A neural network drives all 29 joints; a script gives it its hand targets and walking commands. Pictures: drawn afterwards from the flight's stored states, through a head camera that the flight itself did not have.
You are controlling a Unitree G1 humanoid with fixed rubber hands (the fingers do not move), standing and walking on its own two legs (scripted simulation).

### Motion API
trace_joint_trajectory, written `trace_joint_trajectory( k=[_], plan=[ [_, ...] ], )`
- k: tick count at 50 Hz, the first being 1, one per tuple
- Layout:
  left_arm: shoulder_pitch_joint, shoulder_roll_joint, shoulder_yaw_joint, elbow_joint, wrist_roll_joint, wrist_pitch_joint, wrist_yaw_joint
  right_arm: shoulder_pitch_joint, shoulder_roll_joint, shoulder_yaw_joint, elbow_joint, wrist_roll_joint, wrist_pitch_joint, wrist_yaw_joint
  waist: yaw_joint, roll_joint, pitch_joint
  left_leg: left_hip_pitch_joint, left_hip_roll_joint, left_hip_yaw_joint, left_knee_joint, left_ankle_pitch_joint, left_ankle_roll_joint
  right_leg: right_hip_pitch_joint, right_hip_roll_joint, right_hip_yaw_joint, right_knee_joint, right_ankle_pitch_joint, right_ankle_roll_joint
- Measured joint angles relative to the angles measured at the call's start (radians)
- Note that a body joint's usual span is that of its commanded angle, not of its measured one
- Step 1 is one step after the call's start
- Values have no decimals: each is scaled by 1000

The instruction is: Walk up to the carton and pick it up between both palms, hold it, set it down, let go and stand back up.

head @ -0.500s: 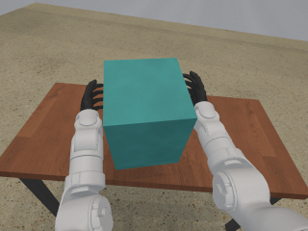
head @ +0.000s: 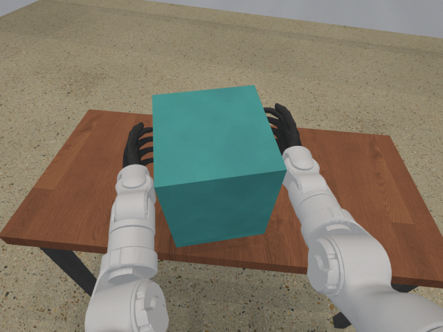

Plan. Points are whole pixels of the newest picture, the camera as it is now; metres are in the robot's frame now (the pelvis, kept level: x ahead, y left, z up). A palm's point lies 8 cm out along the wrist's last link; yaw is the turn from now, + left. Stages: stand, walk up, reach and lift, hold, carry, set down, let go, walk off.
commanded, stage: set down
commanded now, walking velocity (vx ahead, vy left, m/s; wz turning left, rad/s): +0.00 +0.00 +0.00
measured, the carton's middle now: (213, 170) +0.41 +0.05 +0.06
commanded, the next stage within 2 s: none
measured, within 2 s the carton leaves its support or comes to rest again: rests again in 1.54 s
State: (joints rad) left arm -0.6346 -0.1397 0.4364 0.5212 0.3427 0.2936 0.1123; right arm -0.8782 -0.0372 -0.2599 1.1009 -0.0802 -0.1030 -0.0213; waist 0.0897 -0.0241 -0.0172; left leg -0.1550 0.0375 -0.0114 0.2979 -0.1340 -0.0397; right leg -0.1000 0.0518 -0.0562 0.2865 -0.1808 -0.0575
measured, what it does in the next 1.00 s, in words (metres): stands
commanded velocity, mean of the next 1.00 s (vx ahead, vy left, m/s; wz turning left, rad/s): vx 0.00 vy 0.00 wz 0.00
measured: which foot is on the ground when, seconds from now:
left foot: down 0.00-1.00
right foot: down 0.00-1.00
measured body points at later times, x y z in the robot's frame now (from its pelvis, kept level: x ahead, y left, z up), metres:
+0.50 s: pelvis +0.00 +0.00 +0.00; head +0.02 +0.00 +0.45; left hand +0.38 +0.20 +0.08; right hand +0.45 -0.08 +0.11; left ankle +0.02 +0.14 -0.75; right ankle -0.02 -0.07 -0.75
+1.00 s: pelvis +0.01 +0.00 +0.00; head +0.05 +0.00 +0.45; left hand +0.38 +0.20 +0.05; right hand +0.47 -0.08 +0.08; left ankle +0.02 +0.14 -0.75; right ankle -0.02 -0.07 -0.75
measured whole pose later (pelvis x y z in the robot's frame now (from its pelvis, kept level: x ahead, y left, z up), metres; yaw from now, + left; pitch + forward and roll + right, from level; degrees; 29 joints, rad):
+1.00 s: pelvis +0.01 +0.00 +0.00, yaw -2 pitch +9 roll +0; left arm -0.63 -0.19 0.53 0.64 0.34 0.13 0.14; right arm -0.92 -0.05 -0.40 1.18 -0.24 -0.16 0.05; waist 0.16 -0.01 -0.08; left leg -0.33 0.05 0.03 0.31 -0.13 -0.04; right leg -0.29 0.06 -0.02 0.30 -0.17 -0.06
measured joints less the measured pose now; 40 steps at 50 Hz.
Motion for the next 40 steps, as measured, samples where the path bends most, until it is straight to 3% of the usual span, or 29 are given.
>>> trace_joint_trajectory(
  k=[40],
  plan=[
    [-6, -43, 76, 101, -8, -134, 29, -42, -9, -123, 67, -131, -44, 59, 60, 20, -51, -150, 9, 31, 11, 4, 3, -163, 6, 28, 14, 14, 2]
  ],
)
